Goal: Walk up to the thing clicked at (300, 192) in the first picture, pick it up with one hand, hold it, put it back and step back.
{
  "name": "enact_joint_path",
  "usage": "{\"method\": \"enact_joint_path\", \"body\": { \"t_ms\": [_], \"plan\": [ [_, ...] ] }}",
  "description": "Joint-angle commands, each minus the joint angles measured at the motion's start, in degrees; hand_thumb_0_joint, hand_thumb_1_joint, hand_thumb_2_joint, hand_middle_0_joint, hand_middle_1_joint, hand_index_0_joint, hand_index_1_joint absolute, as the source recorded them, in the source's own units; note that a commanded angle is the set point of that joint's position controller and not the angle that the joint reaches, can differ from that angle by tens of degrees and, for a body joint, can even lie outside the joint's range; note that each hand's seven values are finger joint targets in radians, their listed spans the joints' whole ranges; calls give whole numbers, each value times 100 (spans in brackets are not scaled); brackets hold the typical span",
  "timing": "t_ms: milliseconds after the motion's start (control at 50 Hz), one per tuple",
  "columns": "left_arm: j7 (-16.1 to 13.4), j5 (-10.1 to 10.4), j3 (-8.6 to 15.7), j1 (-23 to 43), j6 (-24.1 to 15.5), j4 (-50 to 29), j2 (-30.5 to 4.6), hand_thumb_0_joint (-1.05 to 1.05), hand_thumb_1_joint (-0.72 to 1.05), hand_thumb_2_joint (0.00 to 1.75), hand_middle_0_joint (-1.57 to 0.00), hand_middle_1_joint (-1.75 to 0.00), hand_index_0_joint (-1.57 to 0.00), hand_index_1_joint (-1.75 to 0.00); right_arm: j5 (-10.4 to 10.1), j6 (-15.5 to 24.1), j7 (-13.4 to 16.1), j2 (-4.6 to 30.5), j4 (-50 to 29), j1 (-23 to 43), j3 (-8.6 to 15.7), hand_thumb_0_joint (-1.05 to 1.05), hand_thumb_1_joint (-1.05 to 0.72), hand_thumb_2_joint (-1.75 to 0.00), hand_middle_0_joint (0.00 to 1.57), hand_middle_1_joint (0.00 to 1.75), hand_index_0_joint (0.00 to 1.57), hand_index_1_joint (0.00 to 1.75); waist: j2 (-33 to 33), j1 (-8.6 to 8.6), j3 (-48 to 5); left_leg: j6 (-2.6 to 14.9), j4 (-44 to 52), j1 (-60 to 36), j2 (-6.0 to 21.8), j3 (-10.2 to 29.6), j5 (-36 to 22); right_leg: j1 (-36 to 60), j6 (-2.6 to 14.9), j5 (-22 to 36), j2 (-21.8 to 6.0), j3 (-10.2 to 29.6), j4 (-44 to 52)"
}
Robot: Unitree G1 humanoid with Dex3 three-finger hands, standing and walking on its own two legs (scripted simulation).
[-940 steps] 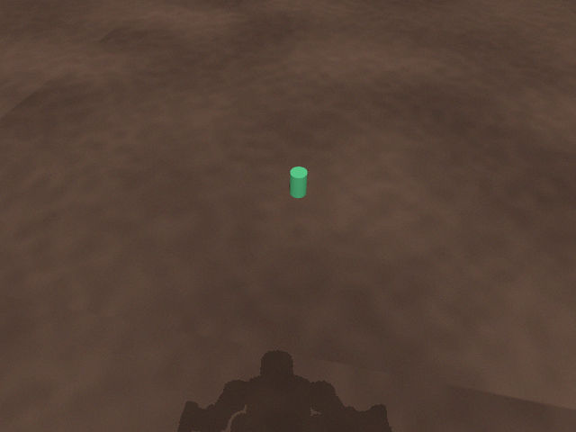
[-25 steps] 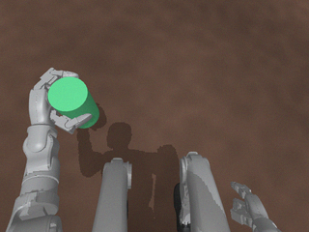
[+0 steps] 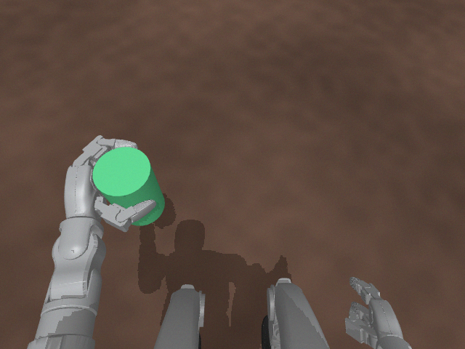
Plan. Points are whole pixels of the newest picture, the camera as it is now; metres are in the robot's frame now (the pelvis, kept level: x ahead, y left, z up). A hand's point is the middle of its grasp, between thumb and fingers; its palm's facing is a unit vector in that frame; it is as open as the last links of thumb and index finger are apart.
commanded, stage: lift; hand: left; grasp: from the side
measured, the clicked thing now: (133, 189) +0.37 +0.18 +0.01
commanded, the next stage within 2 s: hold in 1.08 s
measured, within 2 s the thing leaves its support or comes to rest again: neither
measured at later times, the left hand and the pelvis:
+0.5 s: hand (118, 160) +0.37 +0.17 +0.11, palm faces +0.09 -1.00 -0.01, open 11.2 cm; pelvis +0.02 +0.00 +0.07, yaw +0 degrees
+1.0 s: hand (116, 144) +0.37 +0.16 +0.15, palm faces +0.08 -1.00 +0.01, open 11.2 cm; pelvis +0.04 -0.01 +0.10, yaw +0 degrees
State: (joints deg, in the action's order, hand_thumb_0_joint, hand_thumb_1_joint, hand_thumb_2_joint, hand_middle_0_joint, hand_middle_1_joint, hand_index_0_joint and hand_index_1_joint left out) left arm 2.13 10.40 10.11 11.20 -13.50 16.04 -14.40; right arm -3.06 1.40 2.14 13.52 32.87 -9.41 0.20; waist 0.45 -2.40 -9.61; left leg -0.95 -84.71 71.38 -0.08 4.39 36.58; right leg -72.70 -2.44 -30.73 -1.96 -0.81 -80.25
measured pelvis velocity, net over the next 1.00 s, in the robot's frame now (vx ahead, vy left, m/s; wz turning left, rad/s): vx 0.04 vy -0.01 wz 0.00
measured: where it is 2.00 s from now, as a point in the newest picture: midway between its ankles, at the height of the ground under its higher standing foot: outside the picture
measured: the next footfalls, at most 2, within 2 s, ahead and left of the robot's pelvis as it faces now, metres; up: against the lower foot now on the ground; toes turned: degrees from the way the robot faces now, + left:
none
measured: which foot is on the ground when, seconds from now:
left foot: down 0.00-1.00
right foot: down 0.00-1.00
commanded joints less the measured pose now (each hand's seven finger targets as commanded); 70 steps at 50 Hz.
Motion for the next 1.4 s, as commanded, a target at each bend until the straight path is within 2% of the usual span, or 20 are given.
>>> {"method": "enact_joint_path", "body": {
  "t_ms": [0,40,120,220,240,380,400,520,620,700,760,780,900,1000,1020,1040,1080,1100,1120,1380],
  "plan": [
    [50,47,144,1130,-453,-1220,-586,0,1,127,-127,-147,-130,-146,41,316,64,819,-534,-220,326,0,-90,-90,20,30,20,30,328,-38,-2143,134,1639,-1829,-19,-84,-1593,1959,352,1336,158,-135,1272],
    [31,7,248,963,-443,-1120,-665,0,-1,125,-128,-145,-131,-145,50,324,60,822,-561,-247,358,0,-90,-90,20,30,20,30,244,27,-2085,144,1791,-1997,-32,-143,-1681,2219,341,1427,165,-134,1503],
    [41,11,170,1021,-521,-1367,-626,0,-3,122,-126,-142,-129,-142,92,332,44,773,-505,-327,308,0,-90,-90,20,30,20,30,437,89,-2181,70,2077,-2518,3,-96,-2253,2576,367,1836,177,-183,1639],
    [-39,13,239,1006,-590,-1271,-599,0,-2,121,-125,-140,-128,-140,137,331,65,713,-493,-336,287,0,-91,-90,20,30,20,30,251,50,-1896,129,2385,-2563,-13,-182,-2005,3039,317,1765,192,-146,2040],
    [-29,-2,100,953,-604,-1320,-474,0,-1,123,-125,-141,-128,-141,151,339,64,715,-500,-341,294,0,-91,-90,20,30,20,30,260,22,-1873,115,2467,-2699,4,-160,-2080,3018,322,1817,202,-172,2084],
    [70,7,105,802,-619,-1095,-479,0,1,123,-127,-142,-129,-142,161,337,61,732,-477,-430,319,0,-91,-90,20,30,20,30,194,49,-1757,80,2856,-3111,22,-174,-2326,3509,330,1997,220,-204,2429],
    [89,6,-7,755,-639,-1161,-412,0,3,124,-126,-142,-128,-142,166,343,49,692,-474,-353,284,0,-91,-90,20,30,20,30,289,114,-1606,66,2944,-3144,21,-173,-2266,3498,335,1917,222,-213,2466],
    [75,50,189,903,-701,-1077,-502,0,3,125,-125,-142,-128,-142,165,349,56,654,-439,-375,281,0,-91,-90,20,30,20,30,44,68,-1411,122,3189,-3191,17,-237,-1998,3897,291,1799,218,-156,2827],
    [130,15,115,821,-740,-891,-438,0,8,126,-124,-141,-126,-141,187,351,61,640,-427,-321,291,0,-90,-90,20,30,20,30,-28,63,-1170,143,3336,-3247,-13,-321,-1916,4106,264,1794,203,-119,3067],
    [182,10,72,811,-794,-890,-395,0,7,126,-123,-141,-124,-141,191,341,59,638,-418,-312,292,0,-90,-90,20,30,20,30,122,61,-1208,105,3452,-3587,11,-311,-2164,4160,291,1966,222,-145,3104],
    [230,50,189,1073,-860,-1104,-546,0,6,125,-122,-140,-124,-140,203,347,53,643,-361,-300,293,0,-90,-90,20,30,20,30,279,72,-1219,102,3520,-3659,-1,-320,-2186,4266,290,2010,218,-125,3175],
    [245,55,107,898,-845,-963,-429,0,5,126,-122,-140,-124,-140,197,351,48,654,-366,-347,290,0,-90,-90,20,30,20,30,288,55,-1322,62,3565,-3803,19,-287,-2403,4344,311,2142,223,-161,3139],
    [306,108,98,896,-860,-873,-366,0,4,126,-122,-140,-124,-140,192,328,30,668,-359,-268,295,0,-90,-90,20,30,20,30,147,66,-1060,75,3694,-3807,14,-302,-2362,4464,300,2127,231,-160,3283],
    [373,101,104,876,-869,-899,-393,0,4,124,-121,-139,-123,-139,201,299,27,689,-322,-319,319,0,-90,-90,20,30,20,30,170,91,-1181,36,3742,-4044,37,-280,-2831,4616,320,2497,230,-168,3273],
    [374,90,55,1028,-897,-987,-385,0,4,124,-120,-138,-122,-138,200,295,17,686,-348,-250,323,0,-90,-90,20,30,20,30,242,83,-1126,54,3742,-4083,19,-312,-2723,4558,305,2444,227,-155,3328],
    [367,117,178,895,-866,-726,-394,0,3,124,-121,-138,-122,-138,196,292,30,692,-308,-293,327,0,-90,-90,20,30,20,30,93,75,-1015,54,3781,-4020,31,-287,-2629,4568,306,2329,229,-161,3353],
    [377,146,240,895,-892,-795,-419,0,7,124,-120,-138,-122,-138,206,287,20,683,-279,-336,321,0,-89,-90,20,30,20,30,140,94,-1151,32,3769,-4084,31,-304,-2824,4656,313,2496,224,-156,3322],
    [366,118,196,919,-894,-892,-436,0,7,124,-120,-138,-122,-138,205,274,34,690,-345,-264,324,0,-90,-90,20,30,20,30,114,130,-1186,64,3779,-4168,17,-325,-2774,4701,287,2506,232,-149,3399],
    [383,125,124,847,-886,-770,-326,0,8,125,-121,-139,-123,-139,205,264,29,686,-309,-312,317,0,-90,-90,20,30,20,30,26,57,-1112,57,3791,-4144,24,-324,-2783,4727,294,2518,229,-144,3396],
    [322,60,142,930,-873,-947,-372,0,6,113,-118,-132,-120,-132,221,254,50,635,-331,-156,297,0,-91,-90,20,30,20,30,86,121,-873,85,3996,-4261,-14,-389,-2466,4855,254,2306,217,-109,3676]
  ]
}}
